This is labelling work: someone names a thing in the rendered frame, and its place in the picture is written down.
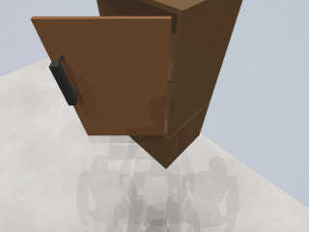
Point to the cupboard door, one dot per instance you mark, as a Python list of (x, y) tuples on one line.
[(119, 66)]

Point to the handle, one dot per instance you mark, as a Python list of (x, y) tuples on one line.
[(62, 80)]

